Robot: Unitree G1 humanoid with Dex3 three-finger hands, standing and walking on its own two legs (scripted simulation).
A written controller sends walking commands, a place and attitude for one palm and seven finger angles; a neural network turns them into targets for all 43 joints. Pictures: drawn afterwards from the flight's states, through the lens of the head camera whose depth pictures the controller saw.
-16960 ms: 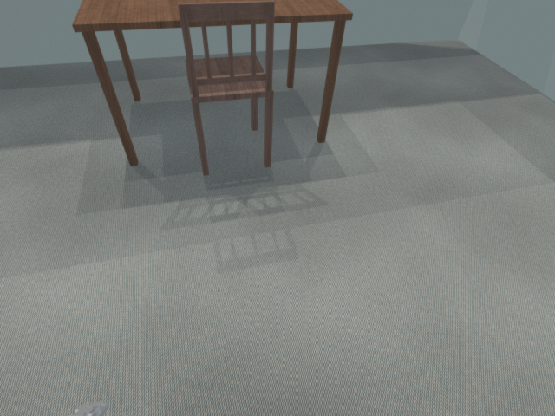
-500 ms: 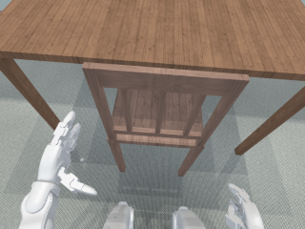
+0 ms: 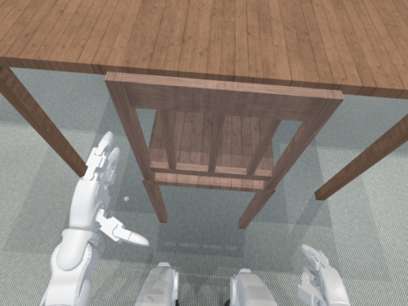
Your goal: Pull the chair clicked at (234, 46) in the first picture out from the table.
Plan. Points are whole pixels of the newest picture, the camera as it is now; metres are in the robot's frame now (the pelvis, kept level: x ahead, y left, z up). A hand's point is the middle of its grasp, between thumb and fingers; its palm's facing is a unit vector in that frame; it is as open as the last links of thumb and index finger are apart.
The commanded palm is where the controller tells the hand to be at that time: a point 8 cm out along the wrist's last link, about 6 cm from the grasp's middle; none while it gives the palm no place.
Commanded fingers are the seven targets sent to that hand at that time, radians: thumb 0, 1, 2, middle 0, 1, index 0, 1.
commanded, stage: aim the fingers beside a spindle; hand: left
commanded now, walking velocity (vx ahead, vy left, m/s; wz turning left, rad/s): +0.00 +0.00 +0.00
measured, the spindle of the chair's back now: (215, 145) +0.44 -0.01 +0.01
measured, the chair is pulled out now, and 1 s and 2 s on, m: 0.00 0.00 0.00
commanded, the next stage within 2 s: none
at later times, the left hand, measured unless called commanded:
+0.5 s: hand (129, 202) +0.31 +0.15 +0.00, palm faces -0.06 -1.00 -0.01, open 17.0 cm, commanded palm +0.29 +0.20 +0.02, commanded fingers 0.00 -0.50 0.30 -0.06 -0.08 -0.06 -0.08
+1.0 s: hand (126, 205) +0.28 +0.14 +0.05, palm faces -0.08 -1.00 -0.05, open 16.9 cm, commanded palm +0.28 +0.21 +0.03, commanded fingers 0.00 -0.50 0.30 -0.06 -0.08 -0.06 -0.08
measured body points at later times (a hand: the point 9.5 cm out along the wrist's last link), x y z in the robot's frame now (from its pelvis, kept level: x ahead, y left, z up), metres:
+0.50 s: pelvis +0.00 -0.01 -0.01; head +0.10 +0.00 +0.43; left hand +0.30 +0.21 +0.00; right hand +0.17 -0.26 -0.10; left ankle +0.02 +0.11 -0.63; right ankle +0.01 -0.13 -0.63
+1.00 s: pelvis +0.00 +0.00 +0.00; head +0.10 +0.01 +0.44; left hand +0.28 +0.20 +0.06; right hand +0.16 -0.25 -0.09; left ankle +0.02 +0.11 -0.63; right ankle +0.01 -0.13 -0.63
